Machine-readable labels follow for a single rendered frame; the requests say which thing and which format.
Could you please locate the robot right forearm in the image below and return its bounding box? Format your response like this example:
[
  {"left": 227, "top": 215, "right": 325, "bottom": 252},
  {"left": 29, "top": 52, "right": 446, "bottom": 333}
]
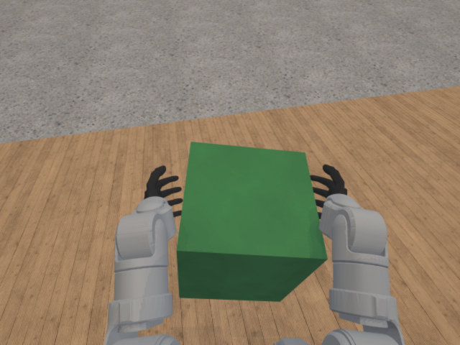
[{"left": 319, "top": 194, "right": 405, "bottom": 345}]

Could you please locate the left robot hand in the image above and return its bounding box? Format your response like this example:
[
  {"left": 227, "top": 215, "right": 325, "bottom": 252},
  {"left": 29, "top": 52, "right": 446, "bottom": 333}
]
[{"left": 144, "top": 165, "right": 183, "bottom": 217}]

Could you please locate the right robot hand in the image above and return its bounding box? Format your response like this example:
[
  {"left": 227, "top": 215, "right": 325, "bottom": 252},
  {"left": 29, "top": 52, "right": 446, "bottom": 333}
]
[{"left": 310, "top": 165, "right": 347, "bottom": 219}]

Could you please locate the carton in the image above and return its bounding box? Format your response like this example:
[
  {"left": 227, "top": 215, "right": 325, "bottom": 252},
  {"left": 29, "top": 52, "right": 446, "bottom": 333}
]
[{"left": 177, "top": 142, "right": 328, "bottom": 302}]

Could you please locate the robot left forearm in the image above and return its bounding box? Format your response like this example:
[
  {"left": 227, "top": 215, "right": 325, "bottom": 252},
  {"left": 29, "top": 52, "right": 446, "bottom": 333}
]
[{"left": 104, "top": 196, "right": 177, "bottom": 345}]

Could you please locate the robot right upper arm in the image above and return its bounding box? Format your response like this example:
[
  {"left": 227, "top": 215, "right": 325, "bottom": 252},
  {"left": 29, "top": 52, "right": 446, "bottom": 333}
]
[{"left": 322, "top": 328, "right": 399, "bottom": 345}]

